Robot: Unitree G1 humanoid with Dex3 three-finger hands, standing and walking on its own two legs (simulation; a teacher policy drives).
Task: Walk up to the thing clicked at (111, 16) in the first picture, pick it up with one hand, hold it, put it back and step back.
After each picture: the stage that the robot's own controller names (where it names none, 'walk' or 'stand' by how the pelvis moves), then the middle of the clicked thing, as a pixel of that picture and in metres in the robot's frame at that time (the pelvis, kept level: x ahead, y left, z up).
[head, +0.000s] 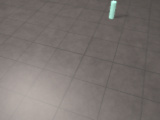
stand; (112, 10) +2.07 -0.44 -0.65
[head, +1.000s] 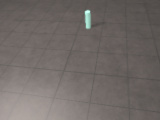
walk; (88, 19) +1.97 +0.03 -0.63
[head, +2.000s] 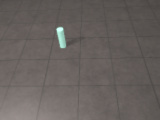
walk; (61, 38) +1.36 +0.29 -0.65
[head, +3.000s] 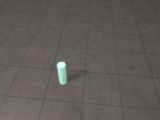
walk; (62, 73) +0.88 +0.22 -0.64
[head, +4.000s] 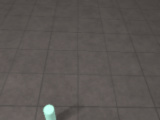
walk; (50, 116) +0.49 +0.21 -0.63
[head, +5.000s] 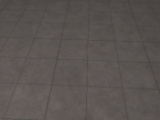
stand; out of the picture +0.37 +0.20 -0.65
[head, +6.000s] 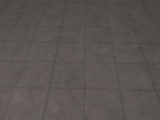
stand; out of the picture +0.36 +0.21 -0.66
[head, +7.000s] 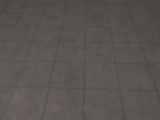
stand; out of the picture +0.36 +0.23 -0.66
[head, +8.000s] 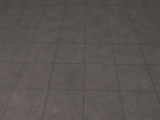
stand; out of the picture +0.35 +0.23 -0.66
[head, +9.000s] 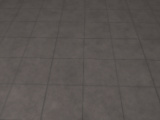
go down; out of the picture +0.36 +0.23 -0.66
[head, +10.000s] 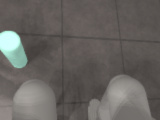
go down; (15, 52) +0.45 +0.24 -0.24
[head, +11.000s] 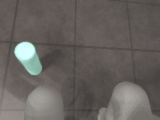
approach; (30, 61) +0.45 +0.22 -0.26
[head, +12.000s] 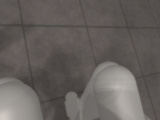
close in; out of the picture +0.44 +0.26 -0.16
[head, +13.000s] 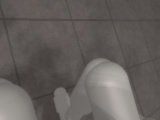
close; out of the picture +0.44 +0.28 -0.16
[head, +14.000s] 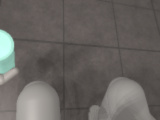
lift; (0, 60) +0.37 +0.26 -0.05
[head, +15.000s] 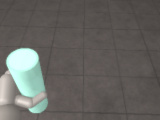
hold; (31, 86) +0.32 +0.17 +0.07
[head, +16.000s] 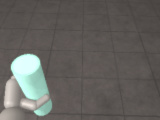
hold; (36, 89) +0.32 +0.16 +0.04
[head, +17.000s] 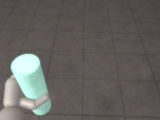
hold; (35, 89) +0.32 +0.17 +0.04
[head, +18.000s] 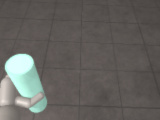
crouch; (30, 87) +0.33 +0.18 +0.01
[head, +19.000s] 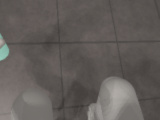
lower; out of the picture +0.48 +0.24 -0.03
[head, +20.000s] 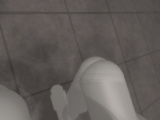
lower; out of the picture +0.46 +0.29 -0.16
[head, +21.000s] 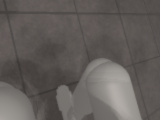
lower; out of the picture +0.45 +0.28 -0.17
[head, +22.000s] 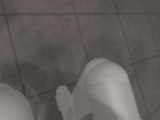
lower; out of the picture +0.44 +0.28 -0.16
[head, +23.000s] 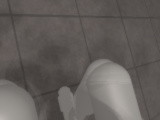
lower; out of the picture +0.43 +0.27 -0.17
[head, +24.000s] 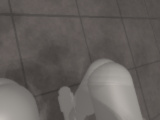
draw back; out of the picture +0.43 +0.28 -0.17
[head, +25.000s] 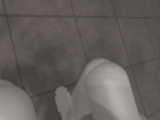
withdraw; out of the picture +0.42 +0.28 -0.17
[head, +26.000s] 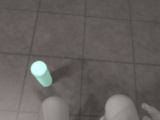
walk; (43, 75) +0.44 +0.21 -0.37
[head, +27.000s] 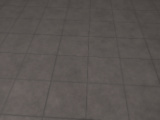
stand; out of the picture +0.37 +0.20 -0.59
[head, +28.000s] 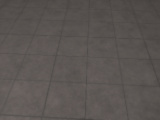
stand; out of the picture +0.38 +0.21 -0.60
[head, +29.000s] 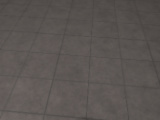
stand; out of the picture +0.38 +0.20 -0.62
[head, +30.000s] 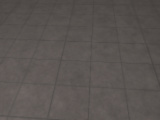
stand; out of the picture +0.39 +0.21 -0.66
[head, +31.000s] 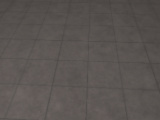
stand; out of the picture +0.36 +0.22 -0.66
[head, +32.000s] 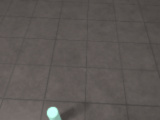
walk; (54, 117) +0.39 +0.20 -0.64
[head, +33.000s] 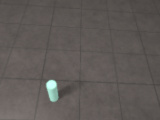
walk; (52, 91) +0.57 +0.19 -0.64
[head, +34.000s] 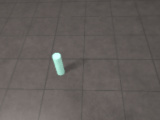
walk; (58, 64) +0.86 +0.29 -0.63
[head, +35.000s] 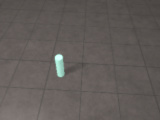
stand; (59, 66) +0.97 +0.22 -0.65
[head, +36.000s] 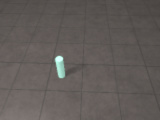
stand; (60, 67) +0.99 +0.22 -0.66
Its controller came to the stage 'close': yes
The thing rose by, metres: 0.69
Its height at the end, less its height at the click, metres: +0.00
